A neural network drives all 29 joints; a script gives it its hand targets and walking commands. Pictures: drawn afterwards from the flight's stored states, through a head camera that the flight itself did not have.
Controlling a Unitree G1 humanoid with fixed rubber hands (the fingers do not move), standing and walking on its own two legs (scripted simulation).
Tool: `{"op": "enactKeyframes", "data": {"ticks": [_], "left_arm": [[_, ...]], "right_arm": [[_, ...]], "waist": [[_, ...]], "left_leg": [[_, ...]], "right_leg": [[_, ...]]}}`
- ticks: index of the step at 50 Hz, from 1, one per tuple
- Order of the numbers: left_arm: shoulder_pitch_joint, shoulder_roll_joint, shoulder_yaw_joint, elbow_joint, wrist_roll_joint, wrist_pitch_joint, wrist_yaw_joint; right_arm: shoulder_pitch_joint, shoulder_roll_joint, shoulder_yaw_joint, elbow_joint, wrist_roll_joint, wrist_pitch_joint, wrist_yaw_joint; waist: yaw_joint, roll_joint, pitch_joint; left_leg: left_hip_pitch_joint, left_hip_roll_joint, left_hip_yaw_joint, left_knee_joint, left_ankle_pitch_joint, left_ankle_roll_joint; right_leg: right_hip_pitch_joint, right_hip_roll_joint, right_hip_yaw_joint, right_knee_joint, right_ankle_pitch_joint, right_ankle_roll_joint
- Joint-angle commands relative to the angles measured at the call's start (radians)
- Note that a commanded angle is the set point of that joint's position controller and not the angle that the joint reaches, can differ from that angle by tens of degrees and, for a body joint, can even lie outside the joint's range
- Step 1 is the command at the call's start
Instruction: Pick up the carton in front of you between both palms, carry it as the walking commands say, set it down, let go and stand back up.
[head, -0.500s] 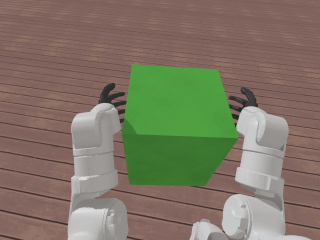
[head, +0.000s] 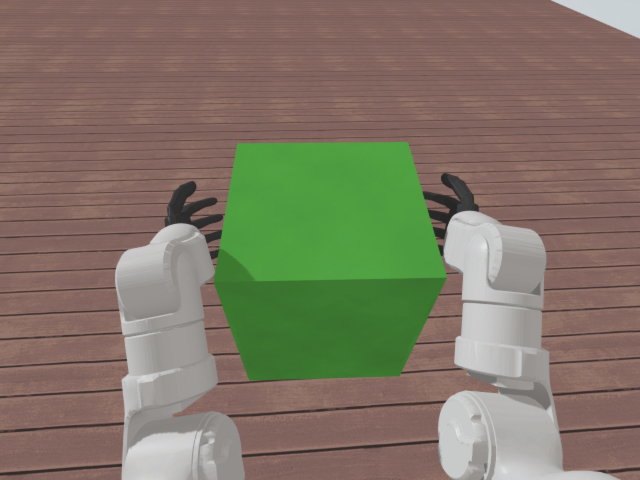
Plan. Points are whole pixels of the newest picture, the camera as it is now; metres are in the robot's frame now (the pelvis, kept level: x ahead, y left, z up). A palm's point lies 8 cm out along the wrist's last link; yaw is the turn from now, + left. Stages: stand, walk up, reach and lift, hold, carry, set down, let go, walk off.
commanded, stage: carry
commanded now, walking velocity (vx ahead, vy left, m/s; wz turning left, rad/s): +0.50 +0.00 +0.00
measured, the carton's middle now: (324, 268) +0.36 -0.01 +0.11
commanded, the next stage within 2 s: none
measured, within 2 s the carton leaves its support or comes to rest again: neither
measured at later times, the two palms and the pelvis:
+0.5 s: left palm (246, 180) +0.57 +0.10 +0.11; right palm (422, 185) +0.56 -0.20 +0.10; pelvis +0.27 -0.04 +0.02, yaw +1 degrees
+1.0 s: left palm (222, 128) +0.79 +0.16 +0.09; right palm (364, 125) +0.78 -0.14 +0.10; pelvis +0.55 +0.02 +0.02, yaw -2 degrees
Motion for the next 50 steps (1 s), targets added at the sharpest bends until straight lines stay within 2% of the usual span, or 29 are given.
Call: {"op": "enactKeyframes", "data": {"ticks": [1,4,8,13,16,17,18,19,20,21,22,23,24,25,26,28,30,33,35,38,39,40,41,42,43,44,45,47,50], "left_arm": [[-0.627,-0.785,-0.482,0.043,-0.146,-0.016,-0.028],[-0.574,-0.874,-0.525,0.107,-0.133,-0.06,-0.057],[-0.523,-0.914,-0.587,0.108,-0.132,-0.115,-0.077],[-0.347,-0.948,-0.656,0.07,-0.15,-0.149,-0.094],[-0.234,-0.958,-0.703,-0.014,-0.168,-0.16,-0.105],[-0.205,-0.958,-0.727,-0.075,-0.186,-0.166,-0.108],[-0.154,-0.95,-0.741,-0.119,-0.188,-0.168,-0.109],[-0.056,-0.928,-0.741,-0.152,-0.181,-0.169,-0.106],[0.027,-0.894,-0.734,-0.188,-0.166,-0.17,-0.102],[0.092,-0.884,-0.731,-0.218,-0.154,-0.167,-0.098],[0.132,-0.904,-0.737,-0.276,-0.171,-0.167,-0.1],[0.178,-0.906,-0.736,-0.315,-0.174,-0.165,-0.102],[0.191,-0.912,-0.747,-0.365,-0.183,-0.164,-0.108],[0.199,-0.909,-0.748,-0.407,-0.191,-0.162,-0.116],[0.228,-0.901,-0.751,-0.43,-0.198,-0.158,-0.122],[0.287,-0.872,-0.755,-0.475,-0.208,-0.146,-0.133],[0.32,-0.846,-0.779,-0.538,-0.225,-0.131,-0.142],[0.357,-0.77,-0.801,-0.579,-0.236,-0.1,-0.143],[0.382,-0.696,-0.802,-0.58,-0.234,-0.074,-0.133],[0.37,-0.608,-0.804,-0.583,-0.235,-0.041,-0.112],[0.36,-0.594,-0.804,-0.58,-0.237,-0.031,-0.107],[0.357,-0.574,-0.805,-0.57,-0.241,-0.023,-0.102],[0.361,-0.557,-0.799,-0.559,-0.24,-0.015,-0.098],[0.363,-0.561,-0.809,-0.567,-0.246,-0.007,-0.097],[0.364,-0.583,-0.822,-0.552,-0.251,-0.002,-0.099],[0.368,-0.621,-0.825,-0.558,-0.258,-0.012,-0.105],[0.345,-0.684,-0.845,-0.562,-0.264,-0.023,-0.116],[0.324,-0.792,-0.87,-0.558,-0.258,-0.052,-0.137],[0.357,-0.858,-0.869,-0.541,-0.223,-0.087,-0.152]], "right_arm": [[-0.657,0.775,0.531,-0.094,0.215,-0.032,0.028],[-0.597,0.828,0.538,-0.064,0.165,-0.07,0.048],[-0.504,0.862,0.562,-0.045,0.123,-0.12,0.065],[-0.284,0.879,0.594,-0.071,0.086,-0.154,0.076],[-0.176,0.89,0.65,-0.168,0.104,-0.165,0.085],[-0.159,0.894,0.682,-0.232,0.122,-0.17,0.086],[-0.105,0.889,0.712,-0.285,0.136,-0.17,0.086],[-0.074,0.875,0.744,-0.351,0.155,-0.165,0.088],[-0.029,0.878,0.775,-0.407,0.178,-0.156,0.092],[0.009,0.881,0.806,-0.435,0.201,-0.147,0.096],[0.06,0.882,0.826,-0.475,0.229,-0.144,0.1],[0.082,0.877,0.835,-0.51,0.244,-0.14,0.105],[0.103,0.881,0.846,-0.556,0.25,-0.14,0.108],[0.122,0.883,0.855,-0.595,0.254,-0.14,0.106],[0.148,0.876,0.859,-0.624,0.257,-0.14,0.104],[0.219,0.863,0.868,-0.651,0.25,-0.128,0.1],[0.283,0.853,0.871,-0.679,0.24,-0.111,0.098],[0.339,0.784,0.855,-0.704,0.218,-0.074,0.091],[0.379,0.702,0.826,-0.687,0.197,-0.049,0.082],[0.42,0.606,0.783,-0.651,0.179,-0.018,0.069],[0.446,0.579,0.765,-0.625,0.173,-0.013,0.063],[0.45,0.557,0.751,-0.617,0.165,-0.009,0.058],[0.45,0.532,0.737,-0.607,0.164,-0.005,0.055],[0.471,0.522,0.723,-0.604,0.16,-0.006,0.052],[0.484,0.544,0.714,-0.597,0.162,-0.006,0.052],[0.47,0.593,0.738,-0.621,0.187,-0.014,0.065],[0.45,0.65,0.754,-0.648,0.203,-0.031,0.08],[0.391,0.761,0.795,-0.658,0.225,-0.058,0.112],[0.378,0.812,0.838,-0.667,0.235,-0.087,0.148]], "waist": [[0.024,0.069,-0.278],[0.028,0.134,-0.297],[0.038,0.113,-0.255],[0.034,0.156,-0.207],[0.03,0.169,-0.224],[0.042,0.147,-0.264],[0.05,0.106,-0.325],[0.08,-0.024,-0.406],[0.079,-0.261,-0.461],[0.084,-0.315,-0.411],[0.082,-0.198,-0.406],[0.083,-0.102,-0.38],[0.08,-0.071,-0.352],[0.075,-0.063,-0.319],[0.074,-0.089,-0.295],[0.068,-0.143,-0.25],[0.063,-0.155,-0.196],[0.066,-0.168,-0.108],[0.071,-0.159,-0.058],[0.069,-0.131,-0.015],[0.054,-0.084,-0.044],[0.043,-0.044,-0.073],[0.039,0.058,-0.135],[0.035,0.299,-0.222],[0.035,0.287,-0.272],[0.033,0.204,-0.284],[0.035,0.154,-0.27],[0.045,0.115,-0.262],[0.051,0.153,-0.269]], "left_leg": [[0.449,0.298,-0.464,-0.362,-0.135,0.09],[0.478,0.261,-0.343,-0.396,-0.128,0.072],[0.557,0.255,-0.247,-0.456,-0.012,0.072],[0.619,0.2,-0.107,-0.402,0.319,0.034],[0.644,0.196,-0.072,-0.312,0.452,0.016],[0.597,0.182,-0.041,-0.222,0.53,-0.003],[0.482,0.16,-0.007,-0.086,0.513,-0.043],[0.259,0.126,0.015,0.14,0.288,-0.094],[-0.036,0.032,-0.003,0.35,-0.069,-0.11],[-0.267,-0.011,-0.053,0.468,-0.32,-0.097],[-0.306,0.038,-0.097,0.528,-0.329,-0.089],[-0.305,0.071,-0.107,0.513,-0.273,-0.091],[-0.278,0.088,-0.107,0.468,-0.212,-0.095],[-0.24,0.108,-0.104,0.412,-0.173,-0.104],[-0.211,0.111,-0.084,0.365,-0.14,-0.112],[-0.194,0.102,-0.042,0.279,-0.066,-0.123],[-0.163,0.096,-0.009,0.159,0.018,-0.129],[-0.09,0.081,0.042,-0.009,0.113,-0.122],[-0.055,0.067,0.071,-0.072,0.153,-0.114],[0.064,0.039,0.101,-0.159,0.215,-0.098],[0.194,0.013,0.117,-0.186,0.218,-0.08],[0.339,0.035,0.101,-0.221,0.26,-0.065],[0.551,0.176,-0.041,-0.184,0.489,-0.031],[0.685,0.389,-0.371,-0.24,0.648,0.065],[0.66,0.423,-0.437,-0.287,0.63,0.123],[0.639,0.432,-0.392,-0.319,0.533,0.137],[0.587,0.395,-0.339,-0.338,0.503,0.086],[0.464,0.321,-0.212,-0.372,0.379,0.017],[0.381,0.275,-0.118,-0.402,0.221,0.001]], "right_leg": [[-0.323,-0.074,0.038,0.1,0.165,-0.007],[-0.316,-0.074,0.003,0.02,0.251,0.008],[-0.336,-0.09,-0.032,-0.247,0.33,0.041],[-0.189,-0.032,-0.136,-0.597,0.409,0.041],[-0.059,-0.005,-0.19,-0.73,0.416,0.027],[0.091,-0.002,-0.211,-0.763,0.441,0.014],[0.305,-0.035,-0.177,-0.74,0.424,-0.013],[0.562,-0.2,0.041,-0.715,0.418,-0.073],[0.77,-0.387,0.366,-0.715,0.47,-0.177],[0.865,-0.426,0.458,-0.762,0.587,-0.239],[0.846,-0.419,0.385,-0.749,0.631,-0.223],[0.775,-0.394,0.302,-0.748,0.657,-0.187],[0.694,-0.376,0.246,-0.788,0.614,-0.154],[0.625,-0.352,0.187,-0.834,0.545,-0.125],[0.571,-0.336,0.135,-0.863,0.512,-0.105],[0.518,-0.295,0.059,-0.907,0.454,-0.097],[0.48,-0.25,-0.026,-0.927,0.437,-0.088],[0.407,-0.223,-0.095,-0.944,0.473,-0.074],[0.38,-0.229,-0.103,-0.942,0.472,-0.069],[0.364,-0.218,-0.143,-0.82,0.698,-0.032],[0.325,-0.18,-0.179,-0.689,0.726,-0.005],[0.245,-0.153,-0.206,-0.553,0.699,0.024],[0.078,-0.103,-0.204,-0.396,0.469,0.061],[-0.096,-0.011,-0.189,-0.142,0.106,0.096],[-0.105,-0.009,-0.073,-0.016,-0.102,0.079],[-0.125,-0.036,-0.04,0.006,-0.1,0.05],[-0.111,-0.077,-0.021,-0.037,-0.076,0.039],[-0.006,-0.093,-0.018,-0.206,-0.008,0.035],[0.098,-0.052,-0.066,-0.376,0.033,0.036]]}}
